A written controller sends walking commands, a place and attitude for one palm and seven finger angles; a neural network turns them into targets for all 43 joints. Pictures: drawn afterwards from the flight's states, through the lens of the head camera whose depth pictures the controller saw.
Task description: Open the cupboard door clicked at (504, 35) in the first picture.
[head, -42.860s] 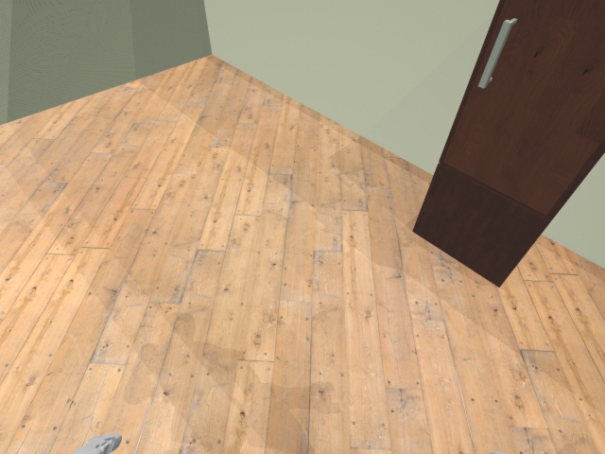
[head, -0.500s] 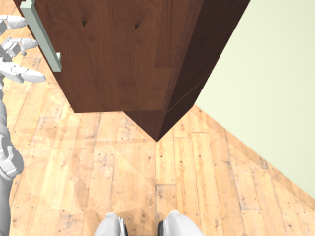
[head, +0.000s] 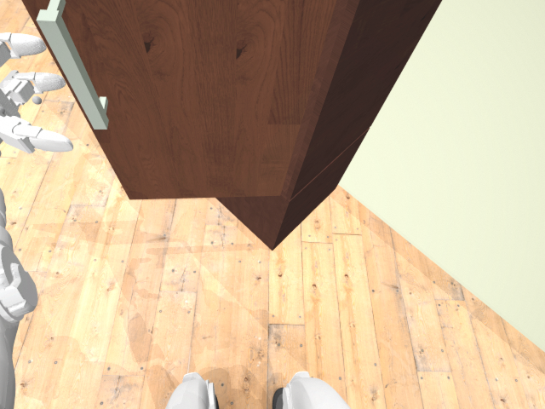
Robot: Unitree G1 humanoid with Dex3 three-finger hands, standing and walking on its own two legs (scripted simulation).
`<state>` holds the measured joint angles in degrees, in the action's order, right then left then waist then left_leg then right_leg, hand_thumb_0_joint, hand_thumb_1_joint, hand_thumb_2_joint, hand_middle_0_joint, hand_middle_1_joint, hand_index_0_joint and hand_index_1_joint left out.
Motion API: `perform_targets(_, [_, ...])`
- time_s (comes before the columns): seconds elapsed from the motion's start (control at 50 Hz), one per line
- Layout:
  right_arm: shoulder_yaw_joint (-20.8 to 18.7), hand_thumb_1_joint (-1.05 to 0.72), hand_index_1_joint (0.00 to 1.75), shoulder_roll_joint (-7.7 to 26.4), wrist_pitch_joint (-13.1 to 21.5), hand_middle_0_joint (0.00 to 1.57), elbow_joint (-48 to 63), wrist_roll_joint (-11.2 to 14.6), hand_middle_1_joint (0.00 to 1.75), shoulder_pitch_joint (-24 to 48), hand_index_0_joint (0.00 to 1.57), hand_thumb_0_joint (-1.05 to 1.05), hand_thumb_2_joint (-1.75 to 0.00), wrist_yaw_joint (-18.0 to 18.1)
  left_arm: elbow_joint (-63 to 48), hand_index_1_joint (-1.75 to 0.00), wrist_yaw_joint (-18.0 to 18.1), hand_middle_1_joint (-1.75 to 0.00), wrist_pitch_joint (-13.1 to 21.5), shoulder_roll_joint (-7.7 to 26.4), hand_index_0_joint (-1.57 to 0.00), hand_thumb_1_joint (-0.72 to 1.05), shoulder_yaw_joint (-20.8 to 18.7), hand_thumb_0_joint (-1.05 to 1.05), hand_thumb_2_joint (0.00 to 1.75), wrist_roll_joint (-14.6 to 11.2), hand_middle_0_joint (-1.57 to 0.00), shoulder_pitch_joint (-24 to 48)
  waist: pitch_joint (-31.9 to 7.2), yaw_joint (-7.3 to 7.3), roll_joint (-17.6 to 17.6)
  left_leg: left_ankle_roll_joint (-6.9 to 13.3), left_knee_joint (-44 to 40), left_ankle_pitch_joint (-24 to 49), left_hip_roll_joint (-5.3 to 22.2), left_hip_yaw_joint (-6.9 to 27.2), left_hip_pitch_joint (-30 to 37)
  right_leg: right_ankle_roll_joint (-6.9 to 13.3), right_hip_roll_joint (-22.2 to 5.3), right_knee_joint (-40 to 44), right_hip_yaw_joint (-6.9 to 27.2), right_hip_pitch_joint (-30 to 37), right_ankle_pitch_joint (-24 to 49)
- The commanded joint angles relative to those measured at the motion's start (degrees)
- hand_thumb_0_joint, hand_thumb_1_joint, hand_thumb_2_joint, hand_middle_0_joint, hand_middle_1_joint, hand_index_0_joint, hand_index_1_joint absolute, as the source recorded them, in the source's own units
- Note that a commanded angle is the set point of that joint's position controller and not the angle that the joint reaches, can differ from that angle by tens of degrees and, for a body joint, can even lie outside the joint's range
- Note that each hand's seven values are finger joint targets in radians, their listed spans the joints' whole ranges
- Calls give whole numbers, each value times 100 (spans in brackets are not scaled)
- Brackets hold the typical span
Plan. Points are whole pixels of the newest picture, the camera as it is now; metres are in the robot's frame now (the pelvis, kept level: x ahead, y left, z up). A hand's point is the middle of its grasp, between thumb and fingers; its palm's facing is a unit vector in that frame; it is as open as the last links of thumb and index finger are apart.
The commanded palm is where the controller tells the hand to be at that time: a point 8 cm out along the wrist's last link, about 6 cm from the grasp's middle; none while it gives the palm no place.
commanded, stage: slide the fingers in behind the handle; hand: left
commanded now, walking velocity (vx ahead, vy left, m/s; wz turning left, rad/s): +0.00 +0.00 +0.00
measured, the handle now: (81, 70) +0.56 +0.23 +0.11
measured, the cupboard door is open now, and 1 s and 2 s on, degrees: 49 49 50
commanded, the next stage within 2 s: close the thumb around the handle in 1.48 s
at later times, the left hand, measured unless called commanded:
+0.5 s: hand (64, 102) +0.51 +0.24 +0.10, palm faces +0.02 -1.00 +0.01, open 13.9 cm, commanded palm +0.49 +0.28 +0.11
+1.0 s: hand (98, 102) +0.51 +0.20 +0.11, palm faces +0.02 -1.00 +0.01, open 14.0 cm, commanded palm +0.49 +0.24 +0.11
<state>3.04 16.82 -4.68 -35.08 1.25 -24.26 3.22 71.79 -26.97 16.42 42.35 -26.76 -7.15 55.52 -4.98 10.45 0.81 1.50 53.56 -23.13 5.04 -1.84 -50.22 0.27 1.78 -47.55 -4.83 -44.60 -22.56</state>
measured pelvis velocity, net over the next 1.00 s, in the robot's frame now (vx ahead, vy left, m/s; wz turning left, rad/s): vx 0.00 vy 0.00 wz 0.00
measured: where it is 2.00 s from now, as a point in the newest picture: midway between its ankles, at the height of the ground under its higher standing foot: outside the picture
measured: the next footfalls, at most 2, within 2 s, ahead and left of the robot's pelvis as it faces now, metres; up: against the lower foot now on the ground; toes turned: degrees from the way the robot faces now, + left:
none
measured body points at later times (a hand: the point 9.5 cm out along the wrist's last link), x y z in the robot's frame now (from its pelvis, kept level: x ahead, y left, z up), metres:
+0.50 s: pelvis +0.00 +0.01 +0.00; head +0.12 +0.04 +0.43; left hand +0.50 +0.30 +0.10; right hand +0.00 -0.26 -0.10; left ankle +0.02 +0.10 -0.69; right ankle +0.00 -0.12 -0.69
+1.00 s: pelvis +0.00 +0.00 +0.00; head +0.11 +0.02 +0.44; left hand +0.50 +0.25 +0.11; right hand -0.01 -0.27 -0.11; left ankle +0.02 +0.10 -0.69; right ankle +0.00 -0.12 -0.69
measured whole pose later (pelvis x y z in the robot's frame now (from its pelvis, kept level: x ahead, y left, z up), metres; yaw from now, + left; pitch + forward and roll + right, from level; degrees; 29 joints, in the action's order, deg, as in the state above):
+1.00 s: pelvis +0.00 +0.00 +0.00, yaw +0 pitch +18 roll -3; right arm 2.3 15.5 -3.2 -35.7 0.2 -23.9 1.1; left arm 69.9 -15.0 18.1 31.6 -22.7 -5.2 55.3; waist -4.9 10.4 1.6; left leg 1.5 53.3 -22.9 4.3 -2.4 -48.8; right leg 0.2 1.1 -48.8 -4.1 -44.0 -23.0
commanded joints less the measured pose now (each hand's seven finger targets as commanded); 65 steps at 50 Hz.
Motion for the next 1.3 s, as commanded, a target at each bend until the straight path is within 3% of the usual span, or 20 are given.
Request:
perform_targets(0.0, [-417, -90, 30, 1114, 42, 20, 256, -21, 30, -1000, 20, 0, -90, 34, -1134, -120, 126, -120, 232, 1501, -30, -50, -62, 0, 30, -67, -30, 2263, -2368, 30, 861, 85, -453, 2217, -267, 435, 2512, 21, 209, 507, 245, 373, 1740])
perform_targets(0.02, [-408, -90, 30, 1113, 52, 20, 266, -45, 30, -1006, 20, 0, -90, 38, -1323, -120, 185, -120, 310, 1617, -30, -50, -186, 0, 30, -96, -30, 2372, -2429, -10, 950, 81, -450, 2395, -267, 444, 2585, 43, 209, 466, 234, 437, 1861])
perform_targets(0.06, [-407, -90, 30, 1088, 59, 20, 272, -47, 30, -948, 20, 0, -90, 3, -1361, -120, 255, -120, 370, 1378, -30, -50, -6, 0, 30, -78, -30, 2501, -2393, 54, 1090, 42, -437, 2426, -253, 472, 2714, 38, 207, 450, 218, 245, 1797])
perform_targets(0.14, [-462, -90, 30, 1058, 78, 20, 248, -88, 30, -958, 20, 0, -90, -41, -1732, -120, 363, -120, 594, 1159, -30, -50, -13, 0, 30, -107, -30, 2478, -2891, -29, 1310, -31, -390, 2960, -203, 570, 3290, 64, 219, 359, 179, 187, 1910])
perform_targets(0.2, [-455, -90, 30, 1054, 58, 20, 228, -72, 30, -918, 20, 0, -90, -64, -1512, -120, 386, -120, 508, 929, -30, -50, 131, 0, 30, -122, -30, 2469, -2605, 47, 1040, -14, -430, 2678, -213, 559, 3045, 49, 216, 387, 153, 177, 1790])
perform_targets(0.32, [-436, -90, 30, 1047, 59, 20, 265, -76, 30, -934, 20, 0, -90, -60, -1354, -120, 551, -120, 381, 915, -30, -50, 105, 0, 30, -51, -30, 2448, -2368, 36, 840, 24, -475, 2471, -241, 540, 2782, 61, 200, 394, 149, 214, 1712])
perform_targets(0.38, [-440, -90, 30, 1059, 68, 20, 258, -86, 30, -945, 20, 0, -90, -58, -1447, -120, 637, -120, 484, 1146, -30, -50, -45, 0, 30, 3, -30, 2543, -2545, 26, 827, 17, -457, 2442, -240, 538, 2747, 47, 194, 373, 190, 313, 1755])
perform_targets(0.46, [-476, -90, 30, 1019, 100, 20, 198, -110, 30, -961, 20, 0, -90, -91, -1737, -120, 665, -120, 684, 947, -30, -50, 51, 0, 30, 4, -30, 2656, -2900, 3, 1202, -37, -397, 2766, -216, 589, 3168, 69, 206, 323, 178, 212, 1823])
perform_targets(0.52, [-487, -90, 30, 1001, 103, 20, 198, -123, 30, -973, 20, 0, -90, -125, -1855, -120, 635, -120, 715, 729, -30, -50, 91, 0, 30, -101, -30, 2460, -2996, -50, 1213, -45, -392, 3026, -211, 595, 3312, 93, 230, 316, 144, 279, 1909])
perform_targets(0.6, [-474, -90, 30, 1013, 68, 20, 176, -80, 30, -919, 20, 0, -90, -123, -1282, -120, 661, -120, 411, 455, -30, -50, 342, 0, 30, -79, -30, 2385, -2239, 74, 813, 11, -538, 2164, -249, 518, 2683, 47, 212, 460, 142, 222, 1560])
perform_targets(0.64, [-483, -90, 30, 1041, 78, 20, 187, -89, 30, -949, 20, 0, -90, -93, -1451, -120, 751, -120, 422, 775, -30, -50, 111, 0, 30, -30, -30, 2465, -2407, -9, 882, 16, -543, 2231, -261, 511, 2694, 62, 189, 428, 170, 355, 1647])
perform_targets(0.72, [-491, -90, 30, 960, 136, 20, 200, -121, 30, -952, 20, 0, -90, -134, -1753, -120, 914, -120, 589, 372, -30, -50, 318, 0, 30, -40, -30, 2561, -2490, 19, 962, -1, -512, 2393, -250, 539, 2940, 83, 205, 412, 155, 239, 1638])
perform_targets(0.74, [-504, -90, 30, 974, 141, 20, 179, -124, 30, -949, 20, 0, -90, -144, -1745, -120, 953, -120, 631, 454, -30, -50, 250, 0, 30, -14, -30, 2542, -2586, 7, 875, -10, -508, 2387, -230, 556, 2978, 63, 210, 406, 162, 250, 1642])
perform_targets(0.84, [-488, -90, 30, 978, 176, 20, 145, -108, 30, -924, 20, 0, -90, -164, -1417, -120, 1068, -120, 577, 230, -30, -50, 450, 0, 30, 51, -30, 2721, -2320, 100, 793, 10, -559, 1912, -266, 542, 2705, 54, 187, 435, 184, 175, 1376])
perform_targets(0.98, [-480, -90, 30, 948, 240, 20, 200, -126, 30, -922, 20, 0, -90, -176, -1627, -120, 1224, -120, 667, 418, -30, -50, 248, 0, 30, 90, -30, 2655, -2734, -27, 759, 27, -491, 2071, -310, 445, 2629, 47, 172, 395, 265, 565, 1695])
perform_targets(1.0, [-483, -90, 30, 923, 250, 20, 184, -115, 30, -893, 20, 0, -90, -181, -1639, -120, 1205, -120, 685, 223, -30, -50, 447, 0, 30, 106, -30, 2764, -2649, 67, 775, 27, -499, 2013, -303, 440, 2635, 37, 175, 414, 268, 512, 1679])
perform_targets(1.08, [-516, -90, 30, 930, 249, 20, 153, -111, 30, -898, 20, 0, -90, -198, -1699, -120, 1181, -120, 722, 73, -30, -50, 497, 0, 30, 54, -30, 2612, -2692, 21, 799, 19, -497, 2102, -307, 441, 2729, 54, 186, 419, 265, 536, 1775])
perform_targets(1.12, [-521, -90, 30, 905, 257, 20, 119, -115, 30, -903, 20, 0, -90, -195, -1714, -120, 1190, -120, 745, -157, -30, -50, 655, 0, 30, 29, -30, 2732, -2590, 106, 779, 37, -476, 2097, -311, 445, 2775, 60, 192, 435, 254, 440, 1747])
perform_targets(1.18, [-519, -90, 30, 947, 247, 20, 36, -104, 30, -918, 20, 0, -90, -180, -1621, -120, 1229, -120, 717, 89, -30, -50, 550, 0, 30, 78, -30, 2860, -2457, 137, 687, 48, -508, 1882, -310, 457, 2595, 40, 176, 469, 285, 437, 1631])
perform_targets(1.28, [-510, -90, 30, 918, 261, 20, 24, -99, 30, -903, 20, 0, -90, -170, -1580, -120, 1183, -120, 695, -38, -30, -50, 658, 0, 30, 65, -30, 2829, -2515, 138, 725, 59, -508, 1936, -349, 429, 2578, 37, 160, 479, 308, 544, 1768])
